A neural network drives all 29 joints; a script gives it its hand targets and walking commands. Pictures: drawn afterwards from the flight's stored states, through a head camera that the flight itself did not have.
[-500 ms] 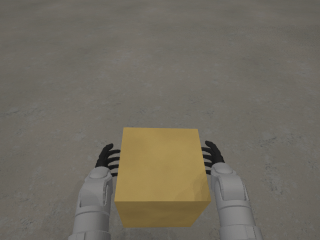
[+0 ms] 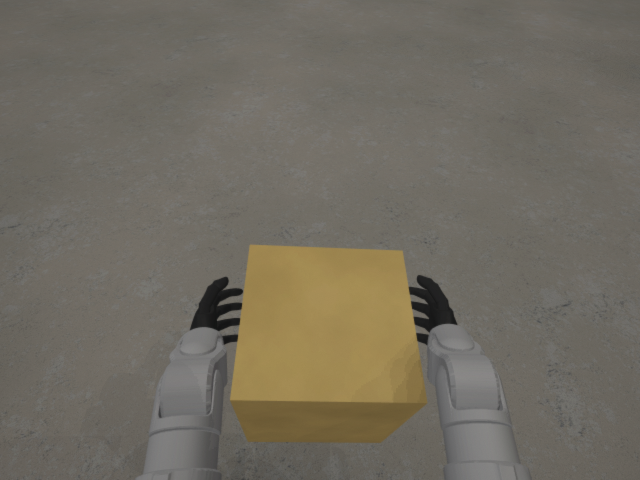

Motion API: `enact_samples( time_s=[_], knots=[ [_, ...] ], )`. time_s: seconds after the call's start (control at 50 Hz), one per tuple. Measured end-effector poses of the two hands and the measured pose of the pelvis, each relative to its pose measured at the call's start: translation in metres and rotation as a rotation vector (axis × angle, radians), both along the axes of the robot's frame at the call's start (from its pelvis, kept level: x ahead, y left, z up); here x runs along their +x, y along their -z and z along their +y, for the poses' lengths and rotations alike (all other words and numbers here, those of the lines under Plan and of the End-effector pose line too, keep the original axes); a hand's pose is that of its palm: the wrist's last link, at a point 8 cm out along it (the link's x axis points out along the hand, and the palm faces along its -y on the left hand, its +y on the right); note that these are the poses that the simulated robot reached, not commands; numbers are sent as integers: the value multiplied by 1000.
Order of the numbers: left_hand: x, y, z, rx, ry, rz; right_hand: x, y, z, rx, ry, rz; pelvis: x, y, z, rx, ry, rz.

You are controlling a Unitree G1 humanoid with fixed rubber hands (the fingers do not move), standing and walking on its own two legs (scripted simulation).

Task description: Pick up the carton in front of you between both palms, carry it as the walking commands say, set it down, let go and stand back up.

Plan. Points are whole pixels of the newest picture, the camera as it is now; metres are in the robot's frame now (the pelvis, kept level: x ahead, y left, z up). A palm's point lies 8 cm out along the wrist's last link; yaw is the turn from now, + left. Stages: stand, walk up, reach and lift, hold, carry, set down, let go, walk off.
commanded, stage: carry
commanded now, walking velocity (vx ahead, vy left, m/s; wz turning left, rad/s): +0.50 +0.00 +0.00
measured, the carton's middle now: (320, 351) +0.31 +0.00 -0.05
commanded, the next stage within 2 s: none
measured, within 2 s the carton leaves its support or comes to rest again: neither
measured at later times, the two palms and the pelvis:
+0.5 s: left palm (237, 222) +0.50 +0.14 +0.03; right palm (413, 227) +0.50 -0.16 +0.02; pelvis +0.21 -0.01 -0.01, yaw +0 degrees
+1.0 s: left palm (228, 210) +0.54 +0.16 +0.03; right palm (398, 211) +0.54 -0.14 +0.03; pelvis +0.25 +0.01 -0.01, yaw +0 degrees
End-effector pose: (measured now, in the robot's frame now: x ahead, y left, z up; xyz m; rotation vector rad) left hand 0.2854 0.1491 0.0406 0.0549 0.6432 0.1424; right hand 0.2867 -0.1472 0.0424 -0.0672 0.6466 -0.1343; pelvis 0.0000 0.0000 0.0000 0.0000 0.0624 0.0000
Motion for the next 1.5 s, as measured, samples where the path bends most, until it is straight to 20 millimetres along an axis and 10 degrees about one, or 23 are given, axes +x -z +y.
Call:
enact_samples(
  time_s=[0.18, 0.42, 0.64, 0.94, 1.5],
  knots=[
    [87, 23, 12, -6, 35, 80, 76, 20, 13, -10, 38, 80, 81, -4, 22, -20, 33, 11],
    [195, 7, -8, 24, 2, -13, 192, 16, -8, 49, 21, -14, 185, 10, -5, -17, 7, -15],
    [245, 11, -6, 10, 2, 12, 243, 14, -5, 16, 11, 11, 240, 8, -5, -12, 4, 2],
    [255, 13, 9, 7, 1, 13, 253, 15, 9, 11, 8, 11, 251, 10, 10, -12, 6, 5],
    [203, 9, 16, 10, 1, 18, 202, 12, 17, 10, 6, 16, 200, 11, 17, -2, 2, -39]
  ],
)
